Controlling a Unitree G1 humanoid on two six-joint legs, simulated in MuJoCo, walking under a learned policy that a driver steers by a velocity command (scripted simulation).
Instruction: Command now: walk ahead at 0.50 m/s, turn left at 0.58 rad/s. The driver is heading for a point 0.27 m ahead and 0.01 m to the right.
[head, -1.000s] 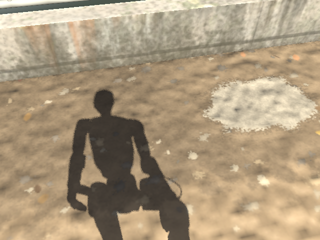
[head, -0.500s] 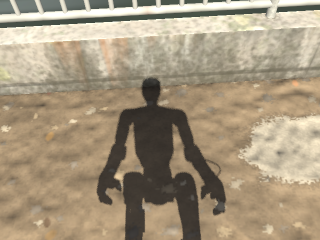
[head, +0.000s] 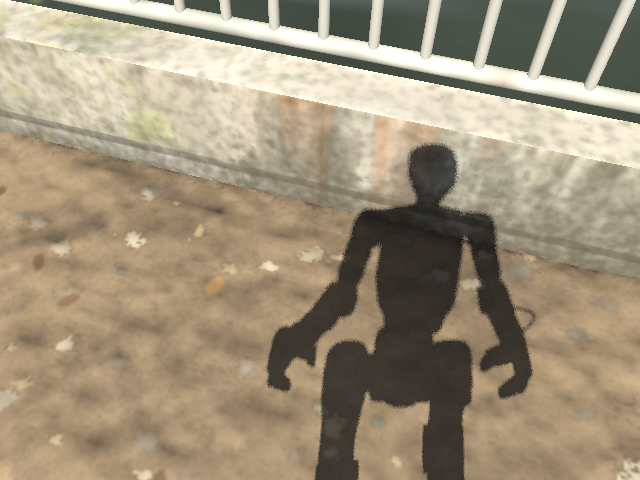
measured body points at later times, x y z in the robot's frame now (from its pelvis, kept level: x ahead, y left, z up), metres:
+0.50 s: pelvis +0.21 -0.02 +0.00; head +0.24 -0.03 +0.45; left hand +0.29 +0.24 -0.12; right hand +0.28 -0.28 -0.15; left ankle +0.10 +0.07 -0.67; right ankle +0.31 -0.08 -0.74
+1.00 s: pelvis +0.24 +0.01 +0.01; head +0.24 +0.01 +0.46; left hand +0.24 +0.25 -0.14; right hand +0.28 -0.22 -0.15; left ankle +0.20 +0.11 -0.74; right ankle +0.31 -0.08 -0.74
